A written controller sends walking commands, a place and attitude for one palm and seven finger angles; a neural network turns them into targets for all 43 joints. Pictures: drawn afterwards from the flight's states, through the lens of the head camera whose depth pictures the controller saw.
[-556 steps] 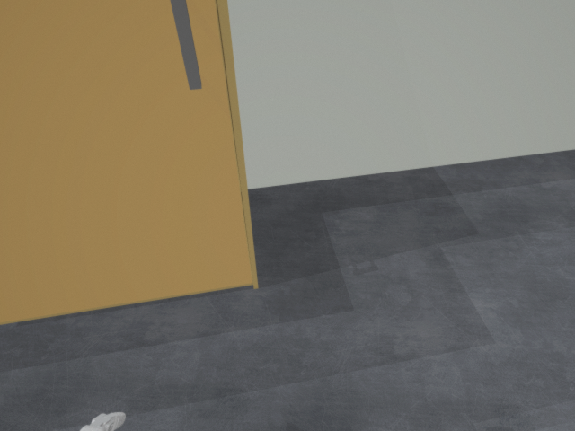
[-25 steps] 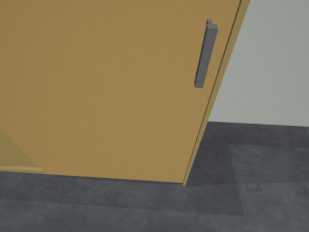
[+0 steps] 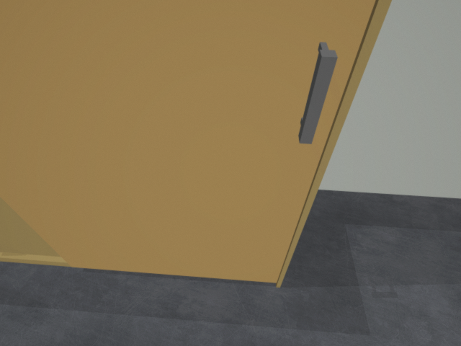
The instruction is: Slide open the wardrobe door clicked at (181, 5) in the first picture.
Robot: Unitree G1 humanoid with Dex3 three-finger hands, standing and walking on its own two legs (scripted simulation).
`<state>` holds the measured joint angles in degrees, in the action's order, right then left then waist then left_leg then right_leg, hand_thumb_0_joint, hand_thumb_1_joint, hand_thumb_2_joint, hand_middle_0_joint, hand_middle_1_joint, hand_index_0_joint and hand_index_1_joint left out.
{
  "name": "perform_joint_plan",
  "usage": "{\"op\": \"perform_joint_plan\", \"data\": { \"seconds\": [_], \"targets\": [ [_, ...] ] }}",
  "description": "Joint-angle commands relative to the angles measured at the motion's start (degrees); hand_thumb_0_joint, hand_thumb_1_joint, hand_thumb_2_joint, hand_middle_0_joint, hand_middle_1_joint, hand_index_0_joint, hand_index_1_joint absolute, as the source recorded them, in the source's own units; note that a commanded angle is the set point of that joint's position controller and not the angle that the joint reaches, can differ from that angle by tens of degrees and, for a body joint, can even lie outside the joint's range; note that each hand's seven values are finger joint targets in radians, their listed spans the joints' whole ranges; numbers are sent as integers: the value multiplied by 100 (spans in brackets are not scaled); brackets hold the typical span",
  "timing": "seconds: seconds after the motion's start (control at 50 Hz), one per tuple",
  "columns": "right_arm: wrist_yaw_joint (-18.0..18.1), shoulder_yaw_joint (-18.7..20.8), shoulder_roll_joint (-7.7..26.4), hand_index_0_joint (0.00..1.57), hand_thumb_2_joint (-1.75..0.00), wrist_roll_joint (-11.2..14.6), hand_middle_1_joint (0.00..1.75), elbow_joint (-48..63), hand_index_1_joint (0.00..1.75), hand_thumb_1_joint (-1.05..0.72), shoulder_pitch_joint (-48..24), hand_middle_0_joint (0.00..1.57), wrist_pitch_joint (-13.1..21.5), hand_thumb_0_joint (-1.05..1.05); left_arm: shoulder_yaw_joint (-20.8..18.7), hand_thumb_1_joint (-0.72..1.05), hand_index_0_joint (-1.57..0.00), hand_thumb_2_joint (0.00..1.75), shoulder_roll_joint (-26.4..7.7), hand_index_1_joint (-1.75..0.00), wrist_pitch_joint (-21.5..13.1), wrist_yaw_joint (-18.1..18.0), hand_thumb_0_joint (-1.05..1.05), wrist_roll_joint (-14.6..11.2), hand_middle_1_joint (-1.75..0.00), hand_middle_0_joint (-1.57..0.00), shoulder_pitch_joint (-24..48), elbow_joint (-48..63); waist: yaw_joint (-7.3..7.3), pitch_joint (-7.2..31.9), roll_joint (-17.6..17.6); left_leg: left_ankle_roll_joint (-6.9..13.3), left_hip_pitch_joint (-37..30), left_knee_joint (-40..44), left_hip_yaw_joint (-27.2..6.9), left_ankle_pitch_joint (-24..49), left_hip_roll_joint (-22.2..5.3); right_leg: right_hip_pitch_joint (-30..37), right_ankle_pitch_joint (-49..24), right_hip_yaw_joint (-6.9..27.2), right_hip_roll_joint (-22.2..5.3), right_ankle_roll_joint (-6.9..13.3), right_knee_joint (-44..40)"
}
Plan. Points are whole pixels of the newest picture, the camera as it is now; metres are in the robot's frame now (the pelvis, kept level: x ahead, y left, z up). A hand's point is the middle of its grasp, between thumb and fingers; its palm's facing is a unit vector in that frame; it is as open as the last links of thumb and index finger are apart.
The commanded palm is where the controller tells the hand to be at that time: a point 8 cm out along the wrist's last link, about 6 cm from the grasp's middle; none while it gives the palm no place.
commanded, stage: look again from close up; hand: right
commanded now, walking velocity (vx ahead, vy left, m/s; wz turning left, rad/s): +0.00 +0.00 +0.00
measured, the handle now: (313, 95) +0.48 -0.11 +0.21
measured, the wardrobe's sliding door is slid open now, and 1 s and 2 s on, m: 0.00 0.00 0.00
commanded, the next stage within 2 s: raise the hand with hooked fingers in 0.34 s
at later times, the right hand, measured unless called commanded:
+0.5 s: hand out of the picture +0.05 -0.18 -0.16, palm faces +0.14 +0.97 -0.19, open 7.3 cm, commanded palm +0.10 -0.23 -0.06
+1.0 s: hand out of the picture +0.11 -0.20 +0.04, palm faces +0.25 +0.96 -0.07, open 9.4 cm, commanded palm +0.12 -0.25 +0.04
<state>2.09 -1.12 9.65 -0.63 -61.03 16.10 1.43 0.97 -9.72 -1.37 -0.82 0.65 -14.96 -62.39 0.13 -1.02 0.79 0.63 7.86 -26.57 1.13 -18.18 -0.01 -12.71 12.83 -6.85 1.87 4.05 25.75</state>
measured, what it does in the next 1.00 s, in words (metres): shifts its weight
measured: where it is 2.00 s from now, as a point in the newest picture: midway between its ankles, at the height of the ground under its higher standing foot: outside the picture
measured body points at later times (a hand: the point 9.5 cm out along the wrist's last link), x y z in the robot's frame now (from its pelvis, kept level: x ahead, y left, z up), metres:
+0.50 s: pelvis +0.01 +0.00 +0.00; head +0.03 +0.00 +0.45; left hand +0.04 +0.23 -0.15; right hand +0.04 -0.23 -0.14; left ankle -0.04 +0.11 -0.74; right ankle +0.01 -0.07 -0.74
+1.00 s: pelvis -0.04 +0.05 -0.04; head -0.03 +0.03 +0.40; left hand +0.19 +0.28 -0.08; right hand +0.09 -0.25 +0.04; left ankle -0.04 +0.11 -0.74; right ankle +0.01 -0.07 -0.74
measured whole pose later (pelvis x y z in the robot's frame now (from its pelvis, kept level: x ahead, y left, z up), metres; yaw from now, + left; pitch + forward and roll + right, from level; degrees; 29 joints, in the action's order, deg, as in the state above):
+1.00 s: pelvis -0.04 +0.05 -0.04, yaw -6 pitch +4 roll +2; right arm -16.4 15.2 15.3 19.6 1.7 27.3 28.6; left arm -1.1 -16.3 -13.6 -4.8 -2.2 -11.4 -32.9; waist -3.3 3.7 0.1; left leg 4.6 26.3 -48.4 8.8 -26.6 3.2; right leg -35.5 19.8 1.6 -1.3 0.4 51.2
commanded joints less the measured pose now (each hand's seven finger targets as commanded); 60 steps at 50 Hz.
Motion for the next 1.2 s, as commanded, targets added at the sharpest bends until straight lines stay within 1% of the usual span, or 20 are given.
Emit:
{"op": "perform_joint_plan", "data": {
  "seconds": [0.0,0.4,0.42,0.44,0.46,0.48,0.5,0.52,0.56,0.6,0.64,0.7,0.76,0.84,0.86,0.92,0.98,1.06,1.12,1.18],
  "targets": [
    [52,108,625,20,-90,-13,30,123,30,-90,399,20,34,0,-117,90,-20,90,-672,-30,-101,-66,0,8,-30,-20,-172,158,-20,-57,-44,178,334,481,-553,1179,-602,355,-1067,887,-848,-76,-437],
    [42,120,681,20,-90,-21,30,4,30,-90,343,20,-1,0,-128,90,-20,90,-735,-30,-91,-94,0,-2,-30,-20,-49,5,-29,-51,-35,149,241,580,-526,1302,-624,563,-1367,888,-902,-75,-522],
    [263,72,504,20,-90,-102,30,-92,30,-90,686,20,93,0,-123,90,-20,90,-762,-30,-95,-63,0,-48,-30,-20,156,376,-56,-308,-229,25,601,544,-649,2443,-765,331,-2454,834,-967,-217,553],
    [260,1106,2110,20,-89,1040,32,8795,32,-88,-3323,20,1141,0,-384,90,-20,90,-1638,-30,-828,-248,0,-357,-30,-20,-198,2375,572,2724,-1028,89,455,-62,31,2432,-180,2094,-2786,1087,-381,-400,5],
    [454,1392,2459,20,-88,680,33,8669,33,-85,-2422,20,1017,0,-86,90,-20,90,-1043,-30,-1287,-458,0,-334,-30,-20,291,2147,182,2275,-1881,122,758,-460,14,1132,-77,2494,-3169,865,-679,-560,-188],
    [590,830,1410,21,-87,692,34,7471,34,-83,-766,21,799,0,-168,90,-20,90,-1092,-30,-1493,-464,0,-195,-30,-20,196,1926,42,2336,-1803,137,958,-746,195,279,-46,2227,-3091,1080,-792,-706,-364],
    [562,-152,-152,21,-86,754,36,5851,36,-81,1051,21,209,0,-135,90,-20,90,-742,-30,-1488,-363,0,-318,-30,-20,82,1760,255,1190,-1129,56,1540,-881,223,-8,-26,1671,-2361,1179,-756,-580,-523],
    [485,145,159,21,-85,1022,37,6989,37,-78,147,21,288,0,-247,90,-20,90,-1065,-30,-1485,-294,0,-330,-30,-20,130,2221,221,772,-837,43,1535,-777,272,-33,-82,1136,-1754,1316,-716,-523,-450],
    [200,596,513,21,-83,997,40,6950,40,-74,133,21,826,0,-373,90,-20,90,-1193,-30,-1564,-312,0,-219,-30,-20,421,2638,236,482,-45,91,1509,-267,354,260,-39,366,-802,1126,-462,-431,138],
    [-318,913,278,22,-81,1194,43,5383,43,-69,1696,22,1335,0,-448,90,-20,90,-1194,-30,-1403,-230,0,-145,-30,-20,517,2754,-47,-23,1246,69,1995,-369,459,432,60,-622,-575,957,-354,-413,702],
    [-1151,1039,125,22,-79,1422,47,4941,47,-64,2411,22,2021,0,-536,90,-20,90,-1219,-30,-1259,-114,0,-152,-30,-20,757,2974,-253,115,2101,47,2178,-976,497,929,99,-1436,-640,784,-283,-473,1157],
    [-2277,1703,906,22,-76,1759,51,4749,51,-57,2285,22,2320,0,-614,90,-20,90,-1360,-30,-1193,-19,0,-294,-30,-20,1059,3622,-411,557,1147,60,1860,-1214,27,1256,-142,-1765,-335,516,-69,-466,1534],
    [-2429,2224,1551,23,-73,1983,55,5966,55,-50,1283,23,1905,0,-527,90,-20,90,-1299,-30,-1102,-136,0,-347,-30,-20,1104,4054,-474,1037,-259,35,1839,-1087,-250,571,-168,-1688,-8,385,14,-364,1649],
    [-1842,2413,1802,24,-69,2067,62,8374,62,-41,-505,24,2738,0,-437,90,-20,90,-965,-30,-1220,-328,0,-230,-30,-20,709,4115,-51,1759,-998,-25,2033,-926,-602,-185,-99,-1158,117,584,-174,-231,1893],
    [-1717,2170,1778,24,-68,2039,63,8868,63,-39,-1095,24,3040,0,-390,90,-20,90,-977,-30,-1272,-365,0,-189,-30,-20,574,3973,158,1703,-870,-22,2217,-935,-647,-367,-55,-1166,227,674,-216,-203,1988],
    [-1798,1553,1405,24,-65,2042,68,8481,68,-32,-713,24,3501,0,-313,90,-20,90,-1098,-30,-1549,-444,0,-255,-30,-20,541,3636,358,1130,-1049,35,2566,-737,-689,-1003,-47,-1124,564,798,-290,-156,2064],
    [-2413,1437,1681,25,-62,2116,72,7268,72,-25,-892,25,3091,0,-232,90,-20,90,-1325,-30,-1679,-527,0,-377,-30,-20,556,3365,494,412,-483,-174,2586,-321,-970,-1355,-139,-1515,831,925,-310,-136,2133],
    [-2818,2038,2292,25,-58,2121,78,5862,78,-15,-847,25,1550,0,-218,90,-20,90,-1375,-30,-1567,-642,0,-458,-30,-20,750,3494,120,188,5,-234,2137,0,-1291,-1558,-423,-1929,887,990,-305,-217,1840],
    [-2769,2761,2717,26,-55,2393,82,6275,82,-8,-850,26,772,0,-145,90,-20,90,-1275,-30,-1502,-619,0,-438,-30,-20,961,3772,-259,1005,-71,-337,1219,-22,-1375,-679,-697,-1703,505,1071,-294,-278,1645],
    [-2386,3414,2732,26,-52,2690,87,7338,87,-1,-708,26,938,0,-77,90,-20,90,-1067,-30,-1623,-517,0,-379,-30,-20,902,3895,-481,1755,-95,-337,613,-353,-954,802,-537,-1222,-243,1052,-314,-279,1439]
  ]
}}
